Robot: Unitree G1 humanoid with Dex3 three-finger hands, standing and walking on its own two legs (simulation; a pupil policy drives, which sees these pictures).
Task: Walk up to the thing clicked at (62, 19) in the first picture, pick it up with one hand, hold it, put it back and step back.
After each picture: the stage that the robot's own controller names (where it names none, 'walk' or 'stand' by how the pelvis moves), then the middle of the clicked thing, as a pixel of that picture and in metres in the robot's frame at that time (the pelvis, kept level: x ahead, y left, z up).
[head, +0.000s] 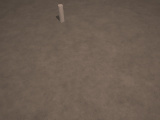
stand; (61, 13) +2.03 +0.31 -0.66
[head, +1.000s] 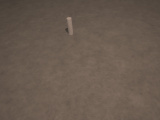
walk; (69, 26) +1.91 +0.34 -0.65
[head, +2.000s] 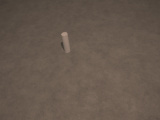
walk; (66, 42) +1.32 +0.28 -0.65
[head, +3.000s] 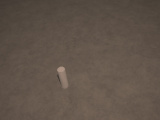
walk; (63, 78) +0.88 +0.26 -0.65
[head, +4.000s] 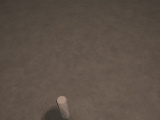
walk; (63, 107) +0.60 +0.20 -0.65
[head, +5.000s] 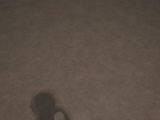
stand; out of the picture +0.46 +0.17 -0.64
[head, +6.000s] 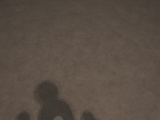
stand; out of the picture +0.42 +0.17 -0.65
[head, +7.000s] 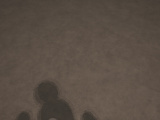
stand; out of the picture +0.40 +0.21 -0.65
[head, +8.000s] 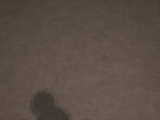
stand; out of the picture +0.40 +0.22 -0.66
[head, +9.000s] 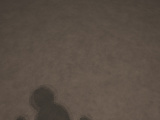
stand; out of the picture +0.41 +0.19 -0.66
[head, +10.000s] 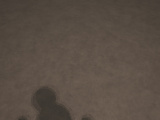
stand; out of the picture +0.41 +0.18 -0.66
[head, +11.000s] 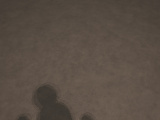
go down; out of the picture +0.41 +0.17 -0.66
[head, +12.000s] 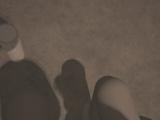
go down; (12, 46) +0.50 +0.22 -0.25
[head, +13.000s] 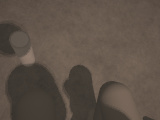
approach; (24, 51) +0.50 +0.21 -0.27
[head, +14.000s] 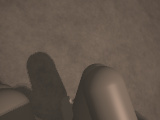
close in; out of the picture +0.49 +0.26 -0.17
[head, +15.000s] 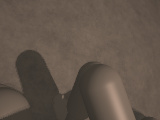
close; out of the picture +0.47 +0.27 -0.16
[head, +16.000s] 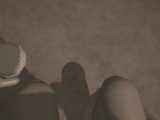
lift; (9, 65) +0.36 +0.23 -0.07
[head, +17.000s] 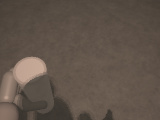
hold; (38, 90) +0.31 +0.15 +0.07
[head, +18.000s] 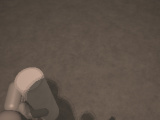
hold; (41, 99) +0.29 +0.15 +0.04
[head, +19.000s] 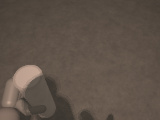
hold; (39, 96) +0.30 +0.16 +0.03
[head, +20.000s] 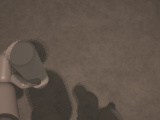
crouch; (32, 69) +0.39 +0.16 -0.03
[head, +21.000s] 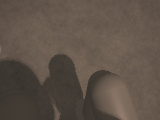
lower; out of the picture +0.48 +0.23 -0.11
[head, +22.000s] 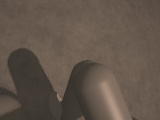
lower; out of the picture +0.46 +0.26 -0.17
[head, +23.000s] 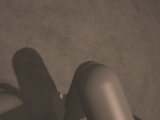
lower; out of the picture +0.45 +0.26 -0.17
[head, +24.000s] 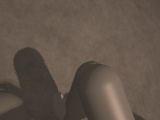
lower; out of the picture +0.45 +0.26 -0.17
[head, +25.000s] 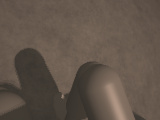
lower; out of the picture +0.44 +0.26 -0.17
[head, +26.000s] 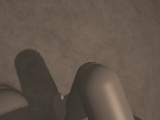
open; out of the picture +0.45 +0.24 -0.17
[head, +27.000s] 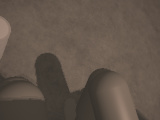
stand; out of the picture +0.44 +0.22 -0.19
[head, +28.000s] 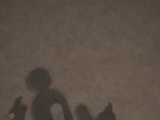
stand; (58, 114) +0.40 +0.14 -0.54
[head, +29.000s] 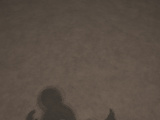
stand; out of the picture +0.39 +0.14 -0.60
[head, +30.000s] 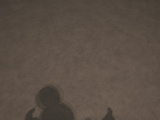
stand; out of the picture +0.38 +0.14 -0.60
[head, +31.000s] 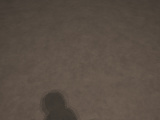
stand; out of the picture +0.40 +0.12 -0.65
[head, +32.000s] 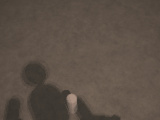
walk; (72, 104) +0.45 +0.07 -0.63
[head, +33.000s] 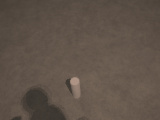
walk; (75, 88) +0.61 +0.10 -0.64
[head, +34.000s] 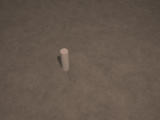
walk; (64, 60) +0.95 +0.15 -0.63
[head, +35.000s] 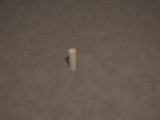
stand; (72, 59) +1.05 +0.11 -0.64
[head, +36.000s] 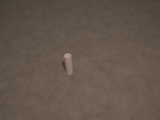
stand; (68, 64) +1.03 +0.15 -0.66
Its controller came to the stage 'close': yes
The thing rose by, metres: 0.68
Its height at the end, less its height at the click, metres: +0.00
